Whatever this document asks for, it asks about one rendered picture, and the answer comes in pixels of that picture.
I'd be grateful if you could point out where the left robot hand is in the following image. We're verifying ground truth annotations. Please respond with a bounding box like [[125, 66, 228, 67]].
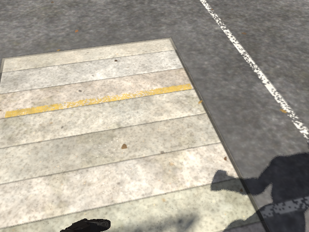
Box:
[[60, 218, 111, 232]]

